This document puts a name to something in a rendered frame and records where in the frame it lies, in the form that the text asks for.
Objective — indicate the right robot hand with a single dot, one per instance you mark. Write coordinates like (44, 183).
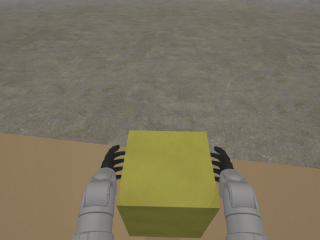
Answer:
(224, 161)

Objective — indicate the robot right forearm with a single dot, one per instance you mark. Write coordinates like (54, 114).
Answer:
(241, 209)

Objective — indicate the left robot hand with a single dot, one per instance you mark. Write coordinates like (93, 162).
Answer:
(109, 161)

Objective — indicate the robot left forearm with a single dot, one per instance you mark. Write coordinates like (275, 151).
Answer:
(95, 218)

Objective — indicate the carton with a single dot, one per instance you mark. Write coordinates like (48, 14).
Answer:
(167, 187)

